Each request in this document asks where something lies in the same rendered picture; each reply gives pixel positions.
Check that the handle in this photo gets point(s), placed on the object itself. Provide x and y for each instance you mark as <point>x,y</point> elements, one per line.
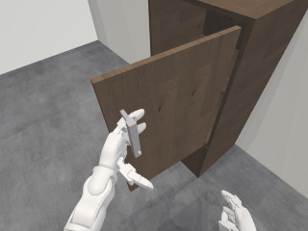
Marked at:
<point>133,133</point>

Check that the robot left forearm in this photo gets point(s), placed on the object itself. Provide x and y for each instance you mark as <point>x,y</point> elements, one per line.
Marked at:
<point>98,192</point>

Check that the robot right hand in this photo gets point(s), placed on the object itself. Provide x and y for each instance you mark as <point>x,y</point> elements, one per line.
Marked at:
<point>240,219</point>

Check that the cupboard door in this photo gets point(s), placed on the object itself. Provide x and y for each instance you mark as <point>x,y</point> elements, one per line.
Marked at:
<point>179,91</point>

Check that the robot left hand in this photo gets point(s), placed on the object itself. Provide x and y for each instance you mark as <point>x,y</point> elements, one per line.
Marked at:
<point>116,145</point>

